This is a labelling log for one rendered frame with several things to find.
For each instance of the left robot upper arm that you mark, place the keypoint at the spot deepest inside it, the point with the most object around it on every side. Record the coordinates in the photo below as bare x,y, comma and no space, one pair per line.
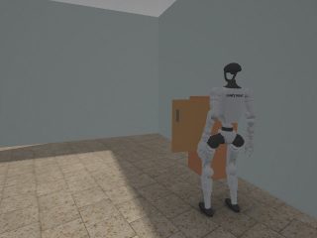
214,101

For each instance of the handle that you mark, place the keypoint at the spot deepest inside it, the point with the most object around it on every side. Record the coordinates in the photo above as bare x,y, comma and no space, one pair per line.
177,115

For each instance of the right robot forearm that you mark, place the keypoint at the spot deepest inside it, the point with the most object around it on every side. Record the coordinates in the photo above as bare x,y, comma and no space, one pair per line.
251,128

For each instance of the robot left hand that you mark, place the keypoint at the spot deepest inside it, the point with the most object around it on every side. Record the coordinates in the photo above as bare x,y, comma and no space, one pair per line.
202,148

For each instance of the robot right hand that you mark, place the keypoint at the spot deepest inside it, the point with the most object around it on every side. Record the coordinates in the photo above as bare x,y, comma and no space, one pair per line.
249,145

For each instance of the right robot upper arm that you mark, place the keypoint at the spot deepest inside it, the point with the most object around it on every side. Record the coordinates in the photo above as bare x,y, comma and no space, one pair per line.
249,103

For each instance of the robot right thigh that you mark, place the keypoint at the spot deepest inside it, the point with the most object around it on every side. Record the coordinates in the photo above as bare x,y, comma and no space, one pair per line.
233,150

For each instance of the cupboard door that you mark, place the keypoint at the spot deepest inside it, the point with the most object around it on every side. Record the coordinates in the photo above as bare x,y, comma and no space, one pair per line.
187,132

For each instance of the left robot forearm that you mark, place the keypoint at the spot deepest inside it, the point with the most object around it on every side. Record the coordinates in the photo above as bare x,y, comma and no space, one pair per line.
208,127

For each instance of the robot right foot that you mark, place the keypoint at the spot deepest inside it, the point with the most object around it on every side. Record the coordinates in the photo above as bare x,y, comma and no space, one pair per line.
235,207

